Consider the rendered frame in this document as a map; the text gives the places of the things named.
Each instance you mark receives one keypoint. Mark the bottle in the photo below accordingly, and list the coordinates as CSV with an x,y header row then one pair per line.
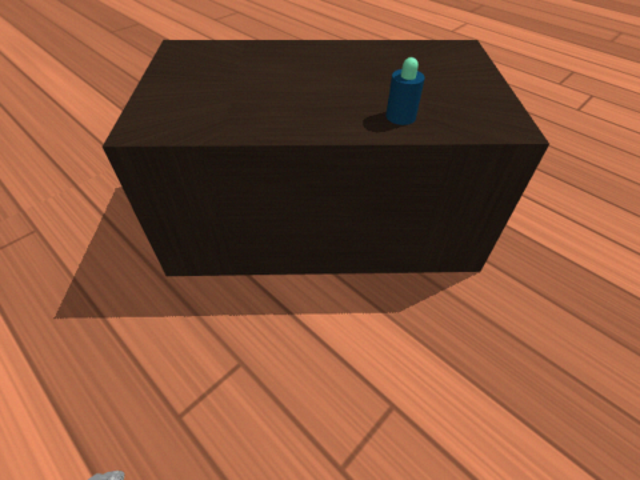
x,y
405,93

